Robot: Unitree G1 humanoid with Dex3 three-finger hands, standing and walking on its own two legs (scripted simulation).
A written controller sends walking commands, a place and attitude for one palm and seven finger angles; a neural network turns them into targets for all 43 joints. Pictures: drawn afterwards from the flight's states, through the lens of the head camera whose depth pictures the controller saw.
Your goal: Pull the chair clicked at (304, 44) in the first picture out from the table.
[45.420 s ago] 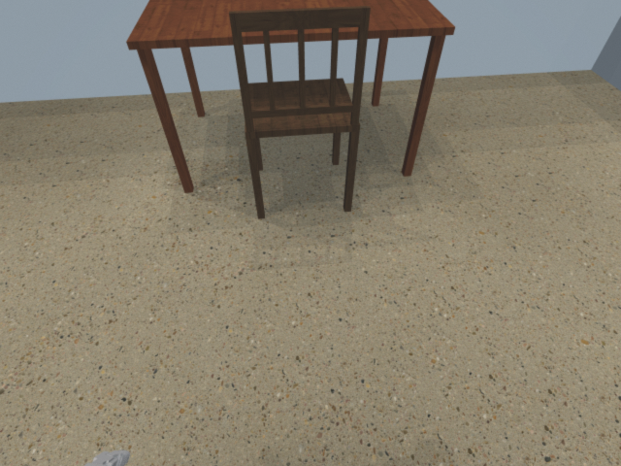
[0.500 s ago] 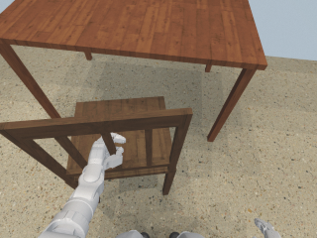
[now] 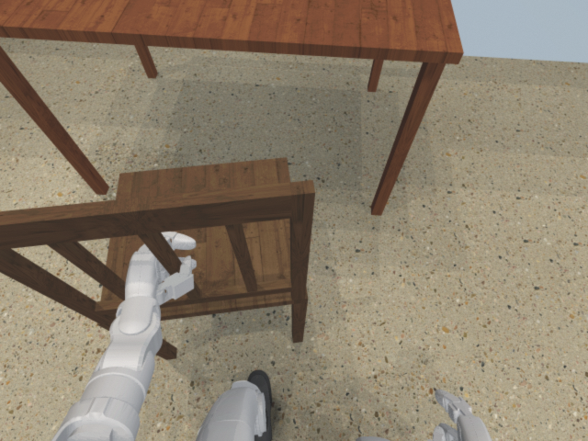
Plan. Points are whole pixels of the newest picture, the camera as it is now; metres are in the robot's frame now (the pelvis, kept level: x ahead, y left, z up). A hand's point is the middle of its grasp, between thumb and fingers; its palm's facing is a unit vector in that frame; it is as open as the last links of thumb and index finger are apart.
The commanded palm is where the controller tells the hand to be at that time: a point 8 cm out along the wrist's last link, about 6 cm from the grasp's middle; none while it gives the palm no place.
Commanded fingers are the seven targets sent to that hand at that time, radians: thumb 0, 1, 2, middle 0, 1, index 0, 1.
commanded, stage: step backward, pulling the chair out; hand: left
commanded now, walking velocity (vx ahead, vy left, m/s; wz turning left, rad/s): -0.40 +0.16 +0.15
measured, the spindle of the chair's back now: (175, 267) +0.36 +0.21 -0.07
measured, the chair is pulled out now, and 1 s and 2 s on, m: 0.33 0.54 0.61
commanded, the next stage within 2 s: stop walking, hand still on the chair in 0.88 s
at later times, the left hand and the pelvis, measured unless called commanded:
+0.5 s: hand (194, 343) +0.24 +0.15 -0.05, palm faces +0.07 -0.98 -0.18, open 5.1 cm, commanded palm +0.21 +0.20 -0.06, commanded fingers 0.00 0.90 0.90 -0.50 -1.45 -0.50 -1.45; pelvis -0.09 +0.00 +0.01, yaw +1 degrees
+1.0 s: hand out of the picture +0.12 +0.15 -0.05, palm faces -0.03 -0.99 -0.13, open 4.9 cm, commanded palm +0.10 +0.20 -0.05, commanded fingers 0.00 0.90 0.90 -0.50 -1.45 -0.50 -1.45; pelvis -0.20 +0.04 +0.01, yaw +5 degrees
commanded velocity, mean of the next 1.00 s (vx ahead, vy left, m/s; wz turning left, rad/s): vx -0.31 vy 0.00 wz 0.06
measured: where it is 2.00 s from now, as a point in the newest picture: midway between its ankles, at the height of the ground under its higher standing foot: outside the picture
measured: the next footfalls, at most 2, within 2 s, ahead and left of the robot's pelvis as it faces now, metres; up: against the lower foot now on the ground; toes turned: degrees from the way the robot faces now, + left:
left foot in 0.28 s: +0.00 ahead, +0.14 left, +0.00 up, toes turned +3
left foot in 0.92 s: -0.25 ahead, +0.18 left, +0.00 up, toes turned +11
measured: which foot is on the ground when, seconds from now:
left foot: down 0.00-0.02, up 0.04-0.26, down 0.28-0.56, up 0.58-0.90, down 0.92-1.00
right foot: down 0.00-0.94, up 0.96-1.00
